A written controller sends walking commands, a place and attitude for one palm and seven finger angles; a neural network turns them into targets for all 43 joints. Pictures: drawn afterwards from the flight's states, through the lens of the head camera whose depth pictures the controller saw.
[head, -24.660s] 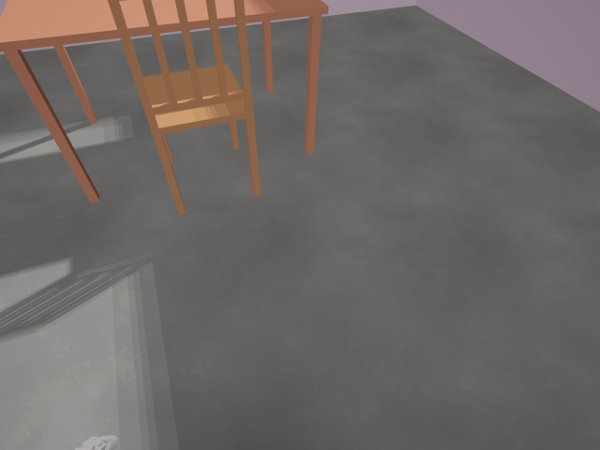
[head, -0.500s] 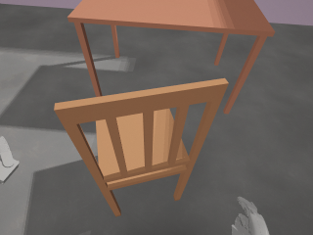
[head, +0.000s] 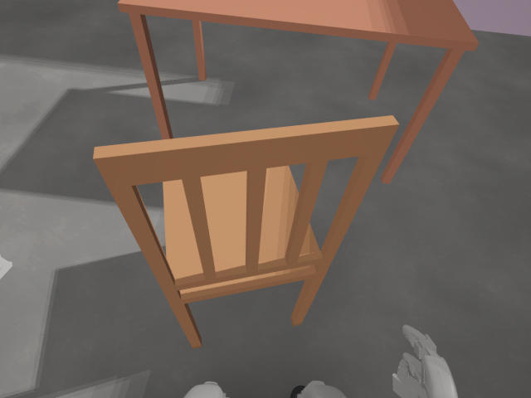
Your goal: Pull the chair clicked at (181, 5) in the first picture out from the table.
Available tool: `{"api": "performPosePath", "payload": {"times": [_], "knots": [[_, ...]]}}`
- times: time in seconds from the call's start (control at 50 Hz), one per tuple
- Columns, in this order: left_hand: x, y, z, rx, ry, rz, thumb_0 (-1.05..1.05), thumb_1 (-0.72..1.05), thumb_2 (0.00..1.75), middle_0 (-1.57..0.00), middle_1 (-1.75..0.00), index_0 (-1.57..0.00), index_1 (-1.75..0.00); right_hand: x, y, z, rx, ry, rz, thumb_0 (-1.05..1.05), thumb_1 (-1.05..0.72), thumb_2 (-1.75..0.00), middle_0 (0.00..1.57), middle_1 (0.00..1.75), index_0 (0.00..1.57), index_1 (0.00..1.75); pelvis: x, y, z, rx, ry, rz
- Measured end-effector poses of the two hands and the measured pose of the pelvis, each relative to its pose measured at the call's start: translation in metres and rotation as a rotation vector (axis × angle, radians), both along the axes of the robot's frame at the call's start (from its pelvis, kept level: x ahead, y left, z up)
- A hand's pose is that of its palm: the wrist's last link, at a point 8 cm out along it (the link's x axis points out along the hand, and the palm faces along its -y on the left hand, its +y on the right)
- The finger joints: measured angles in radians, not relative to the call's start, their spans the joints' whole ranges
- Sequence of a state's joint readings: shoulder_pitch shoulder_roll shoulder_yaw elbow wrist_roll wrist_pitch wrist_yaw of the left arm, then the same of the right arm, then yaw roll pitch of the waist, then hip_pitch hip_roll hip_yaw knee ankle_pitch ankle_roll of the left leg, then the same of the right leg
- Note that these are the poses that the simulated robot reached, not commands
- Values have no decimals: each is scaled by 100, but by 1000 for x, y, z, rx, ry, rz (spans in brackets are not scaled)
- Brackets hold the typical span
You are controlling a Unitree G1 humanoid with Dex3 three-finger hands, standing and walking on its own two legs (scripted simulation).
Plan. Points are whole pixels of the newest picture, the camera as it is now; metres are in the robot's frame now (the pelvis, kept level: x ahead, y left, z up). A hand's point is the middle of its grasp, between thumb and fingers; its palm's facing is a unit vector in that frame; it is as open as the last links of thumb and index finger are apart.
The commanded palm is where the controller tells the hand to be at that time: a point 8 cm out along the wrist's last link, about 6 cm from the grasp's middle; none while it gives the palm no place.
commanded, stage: step back with the hand held close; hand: left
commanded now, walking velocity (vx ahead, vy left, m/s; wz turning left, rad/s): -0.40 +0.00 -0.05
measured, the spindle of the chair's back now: (253, 227) +0.40 +0.04 -0.03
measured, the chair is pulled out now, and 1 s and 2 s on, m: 0.60 0.60 0.60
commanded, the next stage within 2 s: stop stepping back and stand still in 0.74 s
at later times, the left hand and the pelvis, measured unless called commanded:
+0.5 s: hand out of the picture +0.19 +0.26 +0.19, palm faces +0.45 -0.74 -0.50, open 7.4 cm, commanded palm +0.12 +0.29 +0.20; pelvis -0.02 -0.01 +0.00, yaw +0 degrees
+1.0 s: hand out of the picture +0.12 +0.22 +0.19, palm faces +0.29 -0.81 -0.51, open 7.4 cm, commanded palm +0.06 +0.27 +0.20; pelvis -0.11 -0.01 +0.01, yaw -4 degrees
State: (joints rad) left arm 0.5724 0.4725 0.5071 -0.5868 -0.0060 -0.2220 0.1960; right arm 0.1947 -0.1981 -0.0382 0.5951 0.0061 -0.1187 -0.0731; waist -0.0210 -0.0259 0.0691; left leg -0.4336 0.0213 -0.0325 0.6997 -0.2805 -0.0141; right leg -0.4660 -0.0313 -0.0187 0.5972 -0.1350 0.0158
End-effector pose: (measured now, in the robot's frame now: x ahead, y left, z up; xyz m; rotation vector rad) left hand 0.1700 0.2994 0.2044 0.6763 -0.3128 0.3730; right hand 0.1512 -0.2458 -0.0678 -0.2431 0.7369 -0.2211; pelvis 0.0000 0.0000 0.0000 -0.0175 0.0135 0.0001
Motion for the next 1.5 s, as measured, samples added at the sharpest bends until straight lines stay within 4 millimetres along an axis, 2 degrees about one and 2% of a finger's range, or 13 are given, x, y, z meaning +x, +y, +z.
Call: {"api": "performPosePath", "payload": {"times": [0.14, 0.24, 0.34, 0.44, 0.56, 0.64, 0.8, 0.96, 1.08, 1.16, 1.28, 1.38, 1.5], "knots": [[-8, -9, 1, -13, -85, 19, 2, 89, 90, -22, -31, -21, -31, 7, 1, -11, 22, -27, 40, 1, -90, -90, 20, 30, 20, 30, -3, -9, -9, 2, -13, -1], [-9, -19, 3, -60, -100, -22, 1, 89, 90, -22, -31, -21, -31, 0, 2, -11, 15, 23, 56, 1, -90, -90, 20, 30, 20, 30, -8, -7, -3, 9, -1, 11], [-14, -8, 6, 1, -59, -39, 1, 88, 90, -22, -31, -21, -31, -11, 3, -4, 1, 21, 24, 1, -90, -90, 20, 30, 20, 30, -12, -1, 0, -11, 4, 8], [-22, 0, 5, 21, -48, 0, 1, 89, 90, -22, -31, -21, -31, -14, 5, -6, 21, -7, 21, 1, -90, -90, 20, 30, 20, 30, -13, -6, -3, -16, 18, -5], [-28, -26, 0, -53, -66, -61, 2, 89, 90, -21, -31, -21, -31, -22, 3, -11, 38, 3, 71, 1, -90, -90, 20, 30, 20, 30, -31, -15, -2, -29, 2, -6], [-32, -31, 5, -57, -51, -106, 1, 89, 90, -22, -31, -21, -31, -34, -2, -5, 26, 34, 28, 1, -90, -90, 20, 30, 20, 30, -39, -10, 5, 2, 10, -3], [-52, 6, -2, -29, 24, -66, 1, 89, 90, -22, -31, -22, -31, -60, 6, 14, -14, 14, -2, 1, -90, -90, 20, 30, 20, 30, -62, 3, 13, -3, 24, -23], [-83, -28, 4, -106, 19, -150, 2, 89, 90, -21, -31, -21, -31, -97, 13, 19, 52, -10, 29, 1, -90, -90, 20, 30, 20, 30, -97, -7, 19, -38, 21, -72], [-103, -42, 7, -42, 65, -141, 1, 89, 90, -22, -31, -21, -31, -137, -4, 5, 96, 7, -11, 1, -90, -90, 20, 30, 20, 31, -124, -24, 15, -34, -13, -73], [-116, -43, 3, -74, 79, -113, 1, 89, 90, -22, -31, -21, -31, -169, -26, 2, 69, 35, -71, 1, -90, -90, 20, 30, 20, 31, -126, -24, 15, -22, -20, -93], [-120, -34, -7, -138, 35, -89, 1, 89, 90, -22, -31, -21, -31, -203, -47, 6, 0, 69, -150, 1, -90, -90, 20, 30, 20, 30, -129, -20, 16, -9, -47, -84], [-122, -34, -9, -139, 50, -71, 2, 89, 90, -22, -31, -21, -31, -206, -44, 13, 8, 28, -153, 1, -91, -90, 20, 30, 20, 30, -134, -22, 20, -10, -47, -73], [-128, -43, -4, -124, 49, -91, 2, 89, 90, -22, -31, -21, -31, -188, -31, 13, 42, 9, -97, 1, -90, -90, 20, 30, 20, 30, -137, -26, 22, -18, -41, -78]]}}
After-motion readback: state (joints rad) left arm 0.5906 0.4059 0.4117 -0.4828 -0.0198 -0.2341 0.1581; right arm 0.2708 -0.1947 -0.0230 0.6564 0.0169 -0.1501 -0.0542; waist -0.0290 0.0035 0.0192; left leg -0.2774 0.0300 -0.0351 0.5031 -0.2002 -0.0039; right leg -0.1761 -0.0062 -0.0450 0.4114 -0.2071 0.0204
